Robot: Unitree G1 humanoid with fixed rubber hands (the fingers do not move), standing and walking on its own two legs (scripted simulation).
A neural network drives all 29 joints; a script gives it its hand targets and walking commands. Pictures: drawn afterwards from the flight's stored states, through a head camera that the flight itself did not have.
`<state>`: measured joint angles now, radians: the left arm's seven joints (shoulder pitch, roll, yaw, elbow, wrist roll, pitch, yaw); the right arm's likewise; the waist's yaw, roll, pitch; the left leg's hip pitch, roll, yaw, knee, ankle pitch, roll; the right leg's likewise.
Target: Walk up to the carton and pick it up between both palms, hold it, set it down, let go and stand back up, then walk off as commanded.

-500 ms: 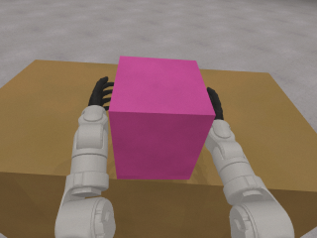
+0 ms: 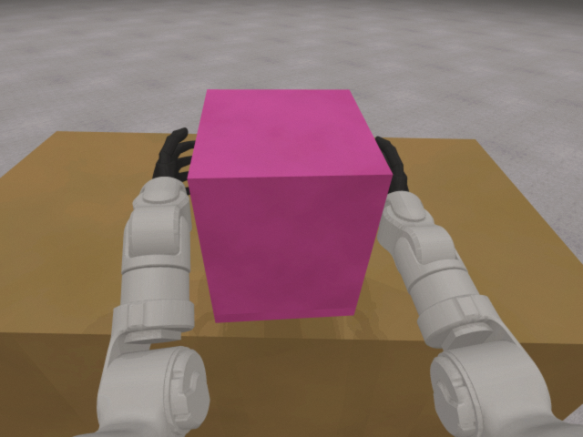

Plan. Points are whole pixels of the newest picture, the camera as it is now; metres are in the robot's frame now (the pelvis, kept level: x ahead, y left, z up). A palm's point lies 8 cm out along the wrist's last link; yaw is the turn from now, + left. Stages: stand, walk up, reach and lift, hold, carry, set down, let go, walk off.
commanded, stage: reach and lift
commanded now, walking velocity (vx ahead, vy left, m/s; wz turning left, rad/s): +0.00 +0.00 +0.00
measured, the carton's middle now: (282, 205) +0.40 +0.00 +0.17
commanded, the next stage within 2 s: hold in 1.04 s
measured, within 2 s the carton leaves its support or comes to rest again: neither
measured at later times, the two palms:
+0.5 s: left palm (165, 164) +0.40 +0.15 +0.25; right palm (395, 168) +0.38 -0.15 +0.24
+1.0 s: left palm (160, 149) +0.39 +0.15 +0.27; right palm (401, 149) +0.38 -0.15 +0.27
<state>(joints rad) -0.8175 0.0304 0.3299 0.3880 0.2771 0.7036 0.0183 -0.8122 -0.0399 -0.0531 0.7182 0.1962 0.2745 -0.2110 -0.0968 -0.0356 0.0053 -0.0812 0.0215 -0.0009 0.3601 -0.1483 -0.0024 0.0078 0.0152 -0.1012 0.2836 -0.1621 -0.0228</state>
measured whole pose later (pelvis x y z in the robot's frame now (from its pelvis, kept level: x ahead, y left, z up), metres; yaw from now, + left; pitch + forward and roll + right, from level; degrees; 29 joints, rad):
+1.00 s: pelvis +0.00 +0.01 +0.00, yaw +0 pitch -4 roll -2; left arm -0.94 0.09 0.32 0.46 0.20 0.84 0.07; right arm -0.99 -0.13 0.01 0.76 0.36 0.49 -0.26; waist -0.10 0.00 -0.12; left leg -0.14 0.02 -0.01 0.38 -0.16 0.00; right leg -0.04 0.03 -0.07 0.27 -0.15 -0.02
